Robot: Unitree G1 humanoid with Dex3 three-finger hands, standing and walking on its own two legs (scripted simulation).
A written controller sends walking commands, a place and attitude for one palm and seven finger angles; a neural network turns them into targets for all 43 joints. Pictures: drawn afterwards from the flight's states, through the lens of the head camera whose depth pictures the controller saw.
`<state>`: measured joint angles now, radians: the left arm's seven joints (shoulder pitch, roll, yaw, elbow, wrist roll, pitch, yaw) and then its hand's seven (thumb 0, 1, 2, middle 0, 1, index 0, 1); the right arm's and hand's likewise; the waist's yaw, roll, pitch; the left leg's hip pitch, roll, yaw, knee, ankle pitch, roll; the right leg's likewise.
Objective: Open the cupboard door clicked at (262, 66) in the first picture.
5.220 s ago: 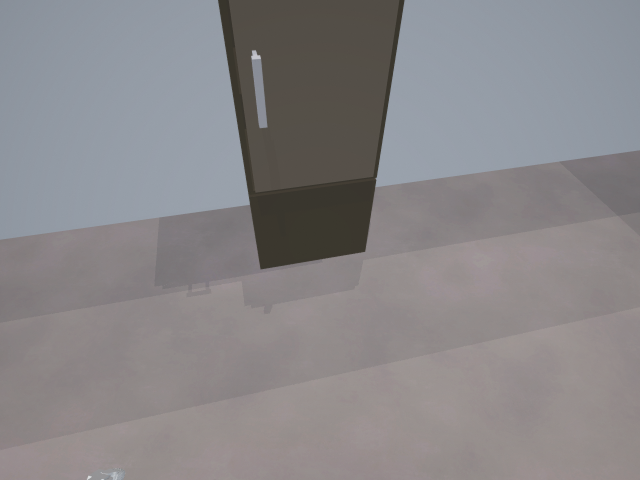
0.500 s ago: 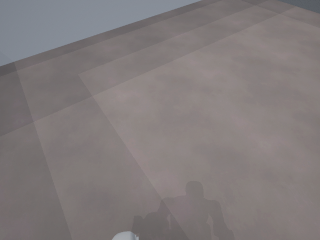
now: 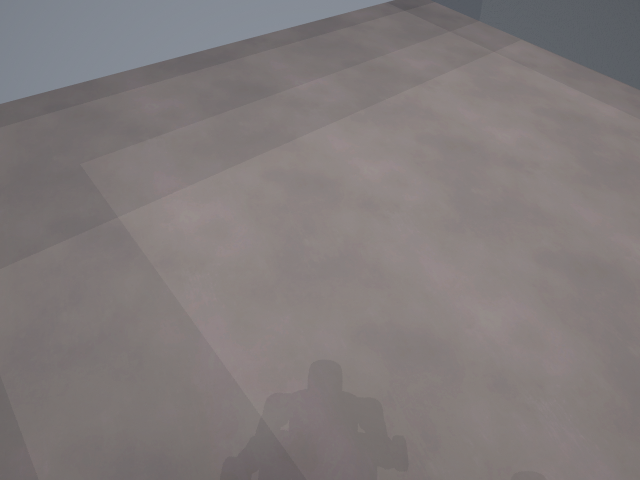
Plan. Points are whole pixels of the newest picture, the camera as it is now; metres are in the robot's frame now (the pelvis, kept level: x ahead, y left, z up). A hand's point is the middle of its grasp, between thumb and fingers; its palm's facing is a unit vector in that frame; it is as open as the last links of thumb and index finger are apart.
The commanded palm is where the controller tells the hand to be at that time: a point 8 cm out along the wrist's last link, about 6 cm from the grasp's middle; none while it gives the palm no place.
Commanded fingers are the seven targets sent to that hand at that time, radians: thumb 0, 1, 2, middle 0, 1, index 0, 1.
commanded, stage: turn to face it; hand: left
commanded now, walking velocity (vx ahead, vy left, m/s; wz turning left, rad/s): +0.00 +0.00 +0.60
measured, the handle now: out of the picture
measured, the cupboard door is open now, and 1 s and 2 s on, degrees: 0 0 0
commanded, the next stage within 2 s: none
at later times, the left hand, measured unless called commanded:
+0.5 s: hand out of the picture +0.10 +0.16 -0.14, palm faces +0.30 -0.92 -0.26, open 7.4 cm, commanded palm none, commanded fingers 0.00 0.90 0.90 -0.20 -0.30 -0.20 -0.30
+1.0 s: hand out of the picture -0.03 +0.22 -0.16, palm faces +0.61 -0.75 -0.26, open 7.4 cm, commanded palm none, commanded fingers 0.00 0.90 0.90 -0.20 -0.30 -0.20 -0.30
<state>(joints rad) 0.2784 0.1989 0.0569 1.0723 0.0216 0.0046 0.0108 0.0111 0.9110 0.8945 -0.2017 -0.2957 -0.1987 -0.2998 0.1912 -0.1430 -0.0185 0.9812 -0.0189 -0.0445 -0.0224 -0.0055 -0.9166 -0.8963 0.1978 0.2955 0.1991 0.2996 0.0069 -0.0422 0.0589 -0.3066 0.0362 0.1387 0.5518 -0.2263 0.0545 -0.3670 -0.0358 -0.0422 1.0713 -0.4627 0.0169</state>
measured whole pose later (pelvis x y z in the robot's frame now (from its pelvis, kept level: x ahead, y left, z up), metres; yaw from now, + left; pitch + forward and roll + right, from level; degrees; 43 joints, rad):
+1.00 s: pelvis +0.05 -0.01 +0.00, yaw +36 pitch +0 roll -1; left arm 0.21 0.28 0.08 0.90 0.02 0.06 0.00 0.01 0.91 0.89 -0.20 -0.30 -0.20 -0.30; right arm 0.12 -0.23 -0.04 0.87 -0.02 0.04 0.02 0.00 -0.90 -0.90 0.20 0.30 0.20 0.30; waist 0.02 -0.03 0.08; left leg -0.28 0.00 0.01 0.52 -0.23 0.04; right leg -0.49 -0.11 -0.03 1.06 -0.40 0.11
